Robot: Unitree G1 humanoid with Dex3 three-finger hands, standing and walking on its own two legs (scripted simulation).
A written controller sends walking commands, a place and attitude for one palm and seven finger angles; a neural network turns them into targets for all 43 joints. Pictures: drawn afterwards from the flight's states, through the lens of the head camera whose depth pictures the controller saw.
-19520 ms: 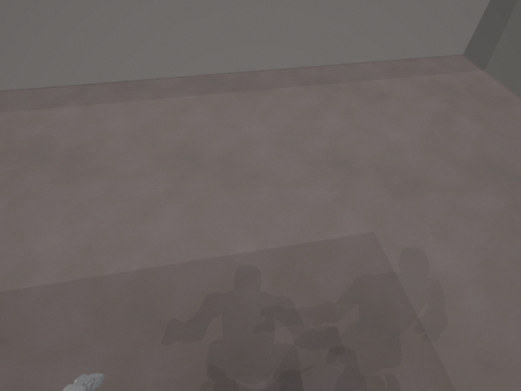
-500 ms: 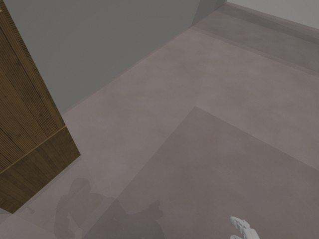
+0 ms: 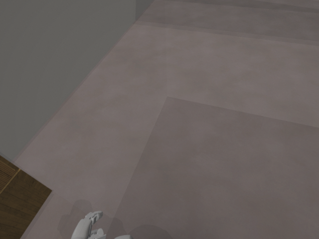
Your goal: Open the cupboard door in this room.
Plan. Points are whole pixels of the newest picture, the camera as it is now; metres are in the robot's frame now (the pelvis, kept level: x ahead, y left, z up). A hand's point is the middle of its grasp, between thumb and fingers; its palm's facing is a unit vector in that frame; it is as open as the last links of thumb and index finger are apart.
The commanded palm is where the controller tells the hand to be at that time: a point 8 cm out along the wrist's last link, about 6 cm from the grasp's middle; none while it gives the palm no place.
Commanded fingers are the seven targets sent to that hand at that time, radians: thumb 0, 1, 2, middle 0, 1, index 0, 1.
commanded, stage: turn to face it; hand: left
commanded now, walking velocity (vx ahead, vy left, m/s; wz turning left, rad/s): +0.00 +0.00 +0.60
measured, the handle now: out of the picture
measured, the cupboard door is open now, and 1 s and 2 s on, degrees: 0 0 0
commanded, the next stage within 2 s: take the last steps up to it in 1.80 s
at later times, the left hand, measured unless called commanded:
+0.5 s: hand out of the picture -0.02 +0.26 -0.16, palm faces +0.32 -0.91 -0.26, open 7.4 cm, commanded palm none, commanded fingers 0.00 0.90 0.90 -0.20 -0.30 -0.20 -0.30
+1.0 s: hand out of the picture -0.08 +0.13 -0.13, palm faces +0.57 -0.77 -0.27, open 7.4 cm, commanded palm none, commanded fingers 0.00 0.90 0.90 -0.20 -0.30 -0.20 -0.30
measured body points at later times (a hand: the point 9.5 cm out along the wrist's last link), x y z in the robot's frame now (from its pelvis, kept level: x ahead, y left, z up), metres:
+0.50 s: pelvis -0.02 +0.03 +0.01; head +0.01 +0.06 +0.46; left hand -0.04 +0.31 -0.14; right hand +0.11 -0.20 -0.12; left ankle -0.01 +0.12 -0.73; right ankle +0.00 -0.13 -0.65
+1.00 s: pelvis -0.03 -0.07 +0.01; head +0.02 -0.08 +0.46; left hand -0.11 +0.17 -0.11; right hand +0.18 -0.25 -0.15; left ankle -0.14 +0.06 -0.64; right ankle +0.02 -0.14 -0.73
